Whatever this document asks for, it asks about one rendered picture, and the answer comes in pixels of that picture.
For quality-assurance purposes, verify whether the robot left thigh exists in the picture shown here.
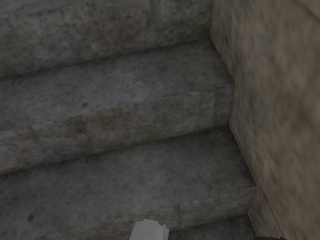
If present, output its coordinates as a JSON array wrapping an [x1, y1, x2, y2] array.
[[129, 219, 170, 240]]

